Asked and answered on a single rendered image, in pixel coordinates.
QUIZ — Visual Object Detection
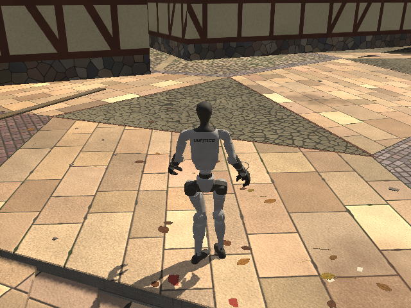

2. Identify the robot right forearm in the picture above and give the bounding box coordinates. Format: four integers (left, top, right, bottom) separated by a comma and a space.
232, 154, 247, 176

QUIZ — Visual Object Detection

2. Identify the humanoid robot torso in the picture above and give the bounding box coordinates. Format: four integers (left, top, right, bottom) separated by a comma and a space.
190, 127, 220, 193

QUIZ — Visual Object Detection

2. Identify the right robot upper arm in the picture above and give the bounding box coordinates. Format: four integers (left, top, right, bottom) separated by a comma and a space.
218, 129, 238, 165

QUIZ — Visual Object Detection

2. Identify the robot left hand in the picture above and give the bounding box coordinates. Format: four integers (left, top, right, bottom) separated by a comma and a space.
168, 165, 182, 175

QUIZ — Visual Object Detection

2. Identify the robot left forearm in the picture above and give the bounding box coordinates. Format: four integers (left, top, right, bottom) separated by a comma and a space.
170, 154, 180, 170

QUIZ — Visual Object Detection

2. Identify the left robot upper arm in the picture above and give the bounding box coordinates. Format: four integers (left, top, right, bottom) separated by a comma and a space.
174, 129, 191, 163

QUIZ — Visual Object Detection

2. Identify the robot right hand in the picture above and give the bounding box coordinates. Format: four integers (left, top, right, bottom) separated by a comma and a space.
236, 171, 250, 187

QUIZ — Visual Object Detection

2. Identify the right robot foot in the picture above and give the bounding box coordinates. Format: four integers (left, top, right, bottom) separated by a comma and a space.
214, 243, 226, 259

